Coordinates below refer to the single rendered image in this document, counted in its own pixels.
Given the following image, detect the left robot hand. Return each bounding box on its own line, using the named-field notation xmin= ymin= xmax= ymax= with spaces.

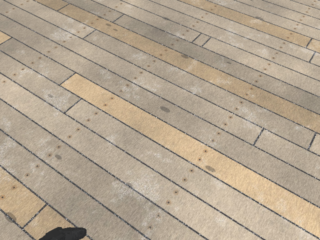
xmin=39 ymin=227 xmax=87 ymax=240

